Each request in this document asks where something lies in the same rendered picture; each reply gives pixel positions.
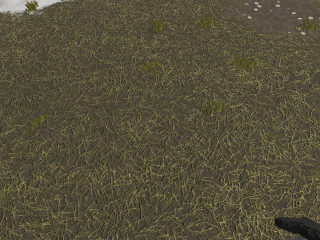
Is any robot right hand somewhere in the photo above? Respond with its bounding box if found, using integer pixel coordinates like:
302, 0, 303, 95
275, 217, 320, 240

